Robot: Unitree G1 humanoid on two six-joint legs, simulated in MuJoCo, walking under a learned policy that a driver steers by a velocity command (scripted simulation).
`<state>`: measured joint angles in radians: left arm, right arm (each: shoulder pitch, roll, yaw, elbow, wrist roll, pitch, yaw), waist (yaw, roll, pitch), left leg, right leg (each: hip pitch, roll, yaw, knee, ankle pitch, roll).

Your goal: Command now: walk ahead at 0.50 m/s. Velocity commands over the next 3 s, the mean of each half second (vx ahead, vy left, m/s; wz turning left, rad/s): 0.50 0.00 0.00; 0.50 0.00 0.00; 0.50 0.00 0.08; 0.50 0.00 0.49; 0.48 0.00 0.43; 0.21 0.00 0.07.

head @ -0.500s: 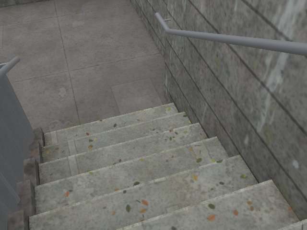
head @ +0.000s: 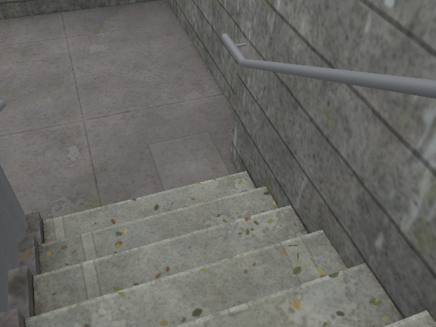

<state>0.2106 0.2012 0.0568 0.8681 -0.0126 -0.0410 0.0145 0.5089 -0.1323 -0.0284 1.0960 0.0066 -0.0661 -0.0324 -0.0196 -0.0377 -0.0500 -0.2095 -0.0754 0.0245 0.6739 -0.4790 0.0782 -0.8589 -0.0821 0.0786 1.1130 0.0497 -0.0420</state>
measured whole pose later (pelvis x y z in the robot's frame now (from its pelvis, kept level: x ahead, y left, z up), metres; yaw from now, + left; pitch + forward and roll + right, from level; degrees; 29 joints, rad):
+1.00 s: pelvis +0.57 +0.03 -0.32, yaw -1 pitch +1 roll +0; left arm 0.26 0.22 0.06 0.90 -0.06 -0.05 0.06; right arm 0.43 -0.16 -0.03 1.03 -0.02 -0.04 0.04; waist -0.01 -0.02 -0.04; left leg -0.32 -0.04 0.04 0.72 -0.41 0.06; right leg -0.83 -0.03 0.08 1.67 -0.31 -0.06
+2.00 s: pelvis +1.12 +0.04 -0.62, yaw +16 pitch +1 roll -2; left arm 0.40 0.25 0.07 0.96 -0.01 -0.05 0.05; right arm 0.08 -0.24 -0.06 0.72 0.02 -0.02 0.05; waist 0.06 0.02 0.03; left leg -0.40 -0.02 0.00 0.53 -0.09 0.09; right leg -0.33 -0.18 -0.12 1.64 -0.83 0.07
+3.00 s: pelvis +1.49 +0.16 -0.78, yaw +31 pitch +1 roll +0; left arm 0.39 0.19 0.04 0.91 -0.02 -0.02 0.03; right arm 0.24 -0.17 -0.05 0.86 0.04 0.02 -0.03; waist 0.04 -0.02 -0.08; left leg -0.34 0.00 -0.06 0.63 -0.34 0.04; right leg -0.17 0.04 0.03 0.56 -0.42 -0.06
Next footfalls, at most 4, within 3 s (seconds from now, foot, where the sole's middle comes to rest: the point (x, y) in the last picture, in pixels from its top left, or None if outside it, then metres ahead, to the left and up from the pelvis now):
0.28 right None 0.36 -0.16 -0.91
0.82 left None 0.59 0.11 -1.07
1.40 right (245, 278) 0.97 -0.15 -1.23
1.96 left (181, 253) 1.20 0.16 -1.39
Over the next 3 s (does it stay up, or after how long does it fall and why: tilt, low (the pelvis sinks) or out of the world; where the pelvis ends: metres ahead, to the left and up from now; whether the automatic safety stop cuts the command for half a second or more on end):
stays up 1.49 0.16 -0.78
